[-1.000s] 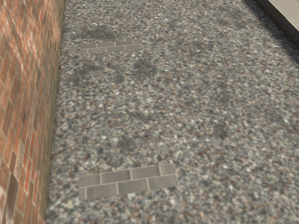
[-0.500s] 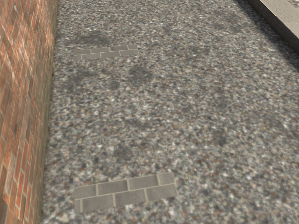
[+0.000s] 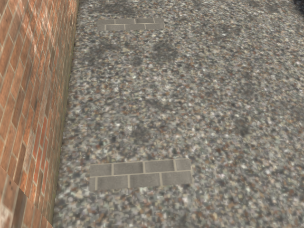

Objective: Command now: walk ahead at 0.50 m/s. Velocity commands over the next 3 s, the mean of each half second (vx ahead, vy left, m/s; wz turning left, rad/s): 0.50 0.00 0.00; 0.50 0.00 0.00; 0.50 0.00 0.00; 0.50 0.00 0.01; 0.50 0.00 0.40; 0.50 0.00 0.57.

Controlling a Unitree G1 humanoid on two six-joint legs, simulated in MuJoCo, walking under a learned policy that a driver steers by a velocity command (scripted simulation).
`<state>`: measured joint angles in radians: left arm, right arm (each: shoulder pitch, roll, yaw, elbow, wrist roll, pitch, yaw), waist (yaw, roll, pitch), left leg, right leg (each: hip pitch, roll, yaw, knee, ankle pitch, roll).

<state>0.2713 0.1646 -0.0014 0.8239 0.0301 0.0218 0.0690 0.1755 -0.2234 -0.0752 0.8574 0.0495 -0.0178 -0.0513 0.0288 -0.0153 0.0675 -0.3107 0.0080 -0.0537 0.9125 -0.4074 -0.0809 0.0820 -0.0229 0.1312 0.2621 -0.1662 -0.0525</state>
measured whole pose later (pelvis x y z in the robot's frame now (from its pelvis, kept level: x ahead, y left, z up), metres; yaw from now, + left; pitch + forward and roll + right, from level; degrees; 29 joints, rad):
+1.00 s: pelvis +0.37 -0.02 -0.47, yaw -2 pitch +0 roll +0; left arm 0.61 0.07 0.00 1.07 0.00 -0.08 0.05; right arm 0.15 -0.15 -0.05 0.83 0.00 -0.03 0.02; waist 0.06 0.08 -0.01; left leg -0.84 0.07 -0.12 1.00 0.36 -0.02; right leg -0.29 0.01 -0.03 0.87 -0.60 -0.05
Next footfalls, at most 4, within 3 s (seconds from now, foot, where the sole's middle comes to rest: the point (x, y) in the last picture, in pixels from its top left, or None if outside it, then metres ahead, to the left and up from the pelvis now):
0.22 left None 0.06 0.18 -1.00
0.68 right None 0.33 -0.12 -1.20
1.28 left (134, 215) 0.70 0.14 -1.41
1.68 right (167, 174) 0.99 -0.08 -1.41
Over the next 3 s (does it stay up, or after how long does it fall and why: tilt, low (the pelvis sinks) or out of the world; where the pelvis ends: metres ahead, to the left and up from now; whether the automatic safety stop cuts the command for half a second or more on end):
stays up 1.50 0.08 -0.63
